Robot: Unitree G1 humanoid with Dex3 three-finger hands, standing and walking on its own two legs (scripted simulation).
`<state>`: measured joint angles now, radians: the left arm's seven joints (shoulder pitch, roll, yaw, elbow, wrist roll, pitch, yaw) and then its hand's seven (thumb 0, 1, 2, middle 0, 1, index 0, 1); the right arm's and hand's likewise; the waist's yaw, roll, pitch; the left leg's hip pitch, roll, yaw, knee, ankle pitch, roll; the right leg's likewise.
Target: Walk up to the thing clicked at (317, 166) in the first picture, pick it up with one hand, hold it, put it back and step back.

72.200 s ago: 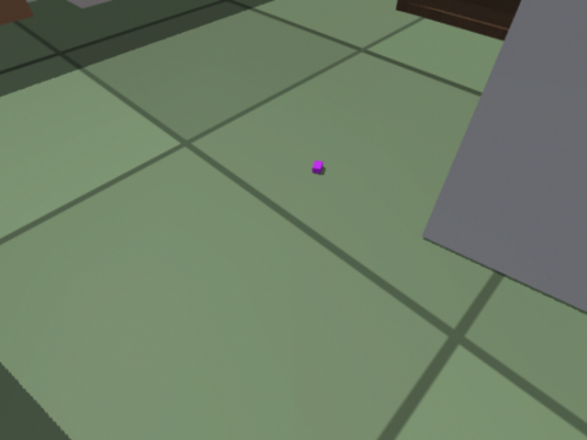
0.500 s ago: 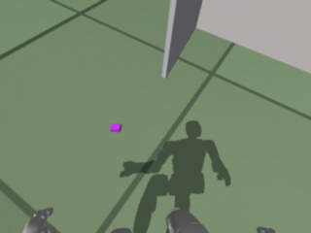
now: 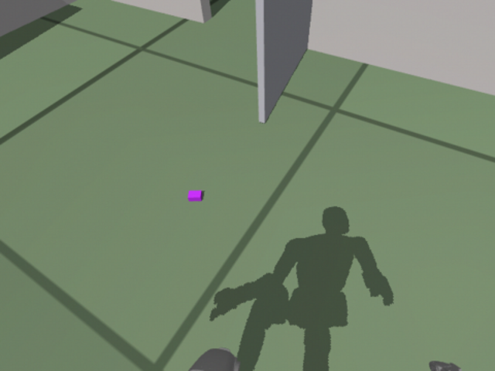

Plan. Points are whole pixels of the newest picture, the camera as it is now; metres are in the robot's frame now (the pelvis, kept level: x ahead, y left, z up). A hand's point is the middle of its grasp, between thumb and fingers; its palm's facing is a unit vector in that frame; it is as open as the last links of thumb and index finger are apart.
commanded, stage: step back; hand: left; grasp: from above
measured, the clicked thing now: (195, 195) +0.99 +0.32 -0.75
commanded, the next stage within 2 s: stand in 1.06 s
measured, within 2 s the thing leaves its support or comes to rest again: neither
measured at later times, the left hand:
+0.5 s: hand out of the picture -0.02 +0.25 -0.15, palm faces +0.10 -0.93 -0.35, open 7.4 cm
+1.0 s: hand out of the picture +0.07 +0.27 -0.14, palm faces +0.10 -0.92 -0.37, open 7.4 cm
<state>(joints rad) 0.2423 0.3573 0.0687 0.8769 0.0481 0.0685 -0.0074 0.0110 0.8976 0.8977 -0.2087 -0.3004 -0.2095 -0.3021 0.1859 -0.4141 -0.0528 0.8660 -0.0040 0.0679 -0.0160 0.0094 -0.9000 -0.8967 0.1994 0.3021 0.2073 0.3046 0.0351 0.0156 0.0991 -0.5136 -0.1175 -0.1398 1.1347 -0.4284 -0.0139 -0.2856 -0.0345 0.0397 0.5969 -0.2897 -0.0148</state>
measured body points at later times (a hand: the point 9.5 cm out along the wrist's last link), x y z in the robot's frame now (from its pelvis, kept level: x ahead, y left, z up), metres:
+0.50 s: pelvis -0.06 -0.01 -0.01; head -0.06 -0.01 +0.44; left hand -0.02 +0.30 -0.13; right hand +0.06 -0.31 -0.13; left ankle -0.08 +0.11 -0.72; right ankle -0.01 -0.13 -0.73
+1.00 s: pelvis -0.02 +0.00 +0.00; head +0.01 +0.00 +0.45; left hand +0.06 +0.32 -0.12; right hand +0.10 -0.29 -0.13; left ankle -0.06 +0.12 -0.73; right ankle -0.01 -0.13 -0.73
